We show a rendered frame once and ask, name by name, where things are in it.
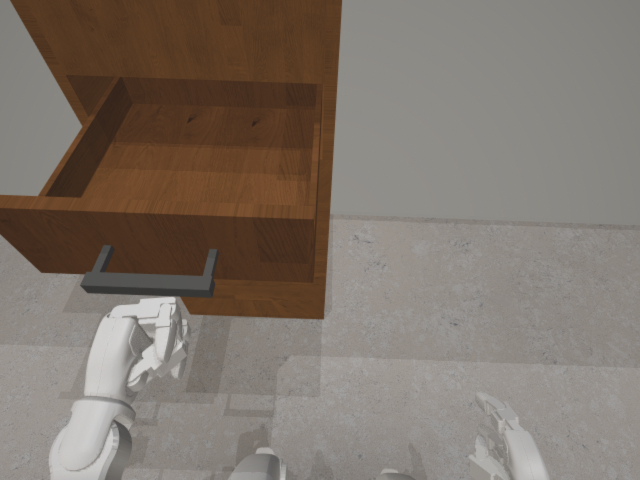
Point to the left robot shin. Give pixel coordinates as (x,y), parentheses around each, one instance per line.
(264,450)

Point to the robot left forearm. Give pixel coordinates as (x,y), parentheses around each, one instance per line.
(96,444)

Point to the cabinet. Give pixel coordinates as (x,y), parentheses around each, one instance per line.
(86,43)

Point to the robot left hand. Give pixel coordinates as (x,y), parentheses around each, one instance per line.
(152,329)

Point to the robot left thigh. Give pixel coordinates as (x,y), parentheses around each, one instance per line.
(260,467)

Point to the robot right hand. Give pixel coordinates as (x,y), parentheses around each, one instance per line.
(516,455)

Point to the drawer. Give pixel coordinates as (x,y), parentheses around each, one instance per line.
(166,169)

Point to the handle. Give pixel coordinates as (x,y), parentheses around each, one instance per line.
(100,282)

